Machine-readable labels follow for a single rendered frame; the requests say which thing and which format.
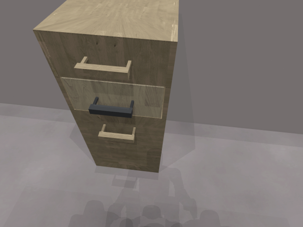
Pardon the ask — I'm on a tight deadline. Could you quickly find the handle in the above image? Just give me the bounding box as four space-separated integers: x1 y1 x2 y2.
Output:
89 97 134 118
74 63 130 80
98 131 134 143

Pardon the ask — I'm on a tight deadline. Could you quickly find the cabinet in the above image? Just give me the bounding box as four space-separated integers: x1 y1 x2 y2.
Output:
33 0 179 173

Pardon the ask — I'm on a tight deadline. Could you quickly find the drawer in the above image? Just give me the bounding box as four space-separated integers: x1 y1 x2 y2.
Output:
62 77 164 118

